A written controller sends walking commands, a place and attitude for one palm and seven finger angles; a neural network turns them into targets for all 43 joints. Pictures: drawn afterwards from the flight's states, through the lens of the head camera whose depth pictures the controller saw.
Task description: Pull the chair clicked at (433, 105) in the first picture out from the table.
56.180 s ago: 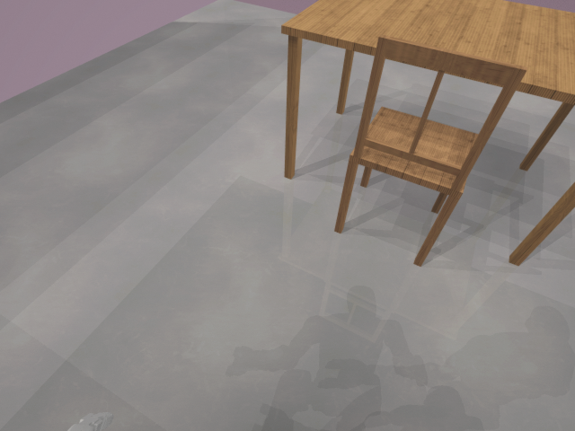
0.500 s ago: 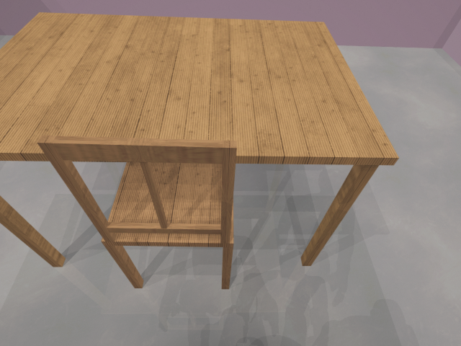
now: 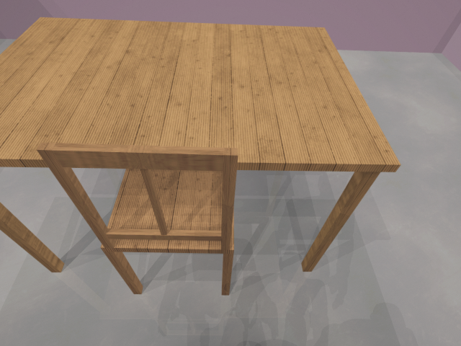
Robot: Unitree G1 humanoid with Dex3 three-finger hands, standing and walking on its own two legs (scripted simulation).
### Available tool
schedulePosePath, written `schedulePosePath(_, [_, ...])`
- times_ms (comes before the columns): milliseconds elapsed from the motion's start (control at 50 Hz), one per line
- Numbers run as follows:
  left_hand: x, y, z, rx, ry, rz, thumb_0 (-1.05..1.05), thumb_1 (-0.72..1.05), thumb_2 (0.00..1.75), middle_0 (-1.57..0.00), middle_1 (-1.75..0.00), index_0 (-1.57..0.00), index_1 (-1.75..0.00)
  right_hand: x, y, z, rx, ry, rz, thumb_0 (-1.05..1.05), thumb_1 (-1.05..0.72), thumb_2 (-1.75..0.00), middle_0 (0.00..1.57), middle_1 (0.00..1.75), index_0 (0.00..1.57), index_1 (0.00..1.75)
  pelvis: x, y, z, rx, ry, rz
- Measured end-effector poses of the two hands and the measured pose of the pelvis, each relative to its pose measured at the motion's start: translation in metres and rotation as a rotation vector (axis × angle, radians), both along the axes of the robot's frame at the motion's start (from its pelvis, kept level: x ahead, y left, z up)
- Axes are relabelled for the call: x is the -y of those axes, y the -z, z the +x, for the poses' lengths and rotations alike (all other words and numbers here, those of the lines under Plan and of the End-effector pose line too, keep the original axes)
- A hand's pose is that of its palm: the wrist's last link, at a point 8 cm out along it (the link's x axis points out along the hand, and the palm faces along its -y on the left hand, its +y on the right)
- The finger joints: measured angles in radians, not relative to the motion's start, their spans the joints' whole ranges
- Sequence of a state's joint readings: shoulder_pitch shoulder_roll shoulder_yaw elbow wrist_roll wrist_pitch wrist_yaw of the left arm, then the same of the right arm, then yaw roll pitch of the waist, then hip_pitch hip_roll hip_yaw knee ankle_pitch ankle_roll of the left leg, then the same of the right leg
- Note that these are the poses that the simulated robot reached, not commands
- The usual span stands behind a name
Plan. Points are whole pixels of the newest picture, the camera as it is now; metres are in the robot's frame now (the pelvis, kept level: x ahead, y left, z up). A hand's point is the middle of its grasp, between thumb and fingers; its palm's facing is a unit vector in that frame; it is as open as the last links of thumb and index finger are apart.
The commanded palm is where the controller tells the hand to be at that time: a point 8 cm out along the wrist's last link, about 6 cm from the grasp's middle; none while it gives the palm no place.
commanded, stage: look again from close up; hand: left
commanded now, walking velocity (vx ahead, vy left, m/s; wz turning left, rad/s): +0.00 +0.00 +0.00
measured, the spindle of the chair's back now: (156, 204) +0.44 +0.20 -0.10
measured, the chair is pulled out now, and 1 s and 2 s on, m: -0.12 -0.12 -0.12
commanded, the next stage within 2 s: raise the hand toward the chair's back in 0.16 s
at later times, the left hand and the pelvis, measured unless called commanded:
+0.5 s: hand (140, 297) +0.20 +0.16 -0.02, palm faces +0.20 -0.98 -0.07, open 7.8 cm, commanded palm +0.11 +0.21 -0.07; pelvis -0.01 -0.03 -0.03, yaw +4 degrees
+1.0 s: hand (152, 318) +0.18 +0.15 -0.07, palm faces +0.00 -1.00 -0.03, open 12.0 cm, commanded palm +0.14 +0.21 -0.06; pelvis -0.03 -0.07 -0.11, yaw +4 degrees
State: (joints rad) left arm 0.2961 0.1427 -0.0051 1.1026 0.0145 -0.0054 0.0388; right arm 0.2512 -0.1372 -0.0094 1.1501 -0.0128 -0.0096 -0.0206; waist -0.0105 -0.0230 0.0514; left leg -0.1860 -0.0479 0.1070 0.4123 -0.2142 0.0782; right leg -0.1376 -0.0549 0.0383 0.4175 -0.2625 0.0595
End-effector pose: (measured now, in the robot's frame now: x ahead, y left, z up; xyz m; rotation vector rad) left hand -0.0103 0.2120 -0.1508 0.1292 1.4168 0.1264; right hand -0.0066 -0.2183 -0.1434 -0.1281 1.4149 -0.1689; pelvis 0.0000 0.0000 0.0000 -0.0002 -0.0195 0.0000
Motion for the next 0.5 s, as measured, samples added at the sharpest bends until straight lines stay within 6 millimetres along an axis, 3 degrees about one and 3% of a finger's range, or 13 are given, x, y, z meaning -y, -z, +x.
schedulePosePath(280, [0.004, -0.002, -0.002, -0.016, 0.000, 0.010, 0.00, 0.91, 0.90, -0.20, -0.30, -0.20, -0.30, 0.000, 0.002, -0.002, -0.011, -0.001, 0.015, 0.01, -0.92, -0.90, 0.20, 0.30, 0.20, 0.30, 0.003, 0.000, 0.003, -0.006, -0.006, -0.001])
schedulePosePath(320, [-0.006, -0.017, 0.023, 0.132, -0.072, 0.053, 0.02, 0.93, 0.89, -0.21, -0.30, -0.21, -0.30, 0.007, -0.003, 0.006, 0.078, -0.015, -0.010, 0.02, -0.92, -0.90, 0.21, 0.30, 0.20, 0.30, 0.006, 0.002, 0.002, -0.012, -0.019, 0.004])
schedulePosePath(380, [-0.020, -0.067, 0.083, 0.532, -0.093, 0.144, 0.04, 0.94, 0.89, -0.20, -0.30, -0.20, -0.29, 0.024, -0.012, 0.031, 0.292, -0.036, -0.045, 0.02, -0.93, -0.90, 0.21, 0.30, 0.20, 0.30, 0.013, 0.007, 0.001, -0.028, -0.034, 0.027])
schedulePosePath(440, [-0.015, -0.113, 0.141, 0.898, -0.073, 0.138, 0.03, 0.90, 0.87, -0.20, -0.29, -0.20, -0.29, 0.043, -0.015, 0.067, 0.472, -0.101, -0.071, 0.02, -0.92, -0.90, 0.21, 0.30, 0.20, 0.30, 0.017, 0.017, -0.007, -0.055, -0.071, 0.015])
schedulePosePath(500, [0.000, -0.136, 0.180, 1.217, -0.026, 0.046, 0.02, 0.84, 0.85, -0.19, -0.28, -0.19, -0.28, 0.063, -0.021, 0.107, 0.623, -0.147, -0.105, 0.02, -0.92, -0.90, 0.21, 0.30, 0.20, 0.30, 0.025, 0.034, -0.014, -0.128, -0.062, 0.004])
